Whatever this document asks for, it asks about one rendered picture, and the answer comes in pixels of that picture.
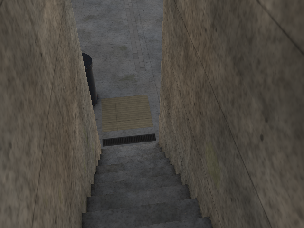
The stairs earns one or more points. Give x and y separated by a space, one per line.
135 186

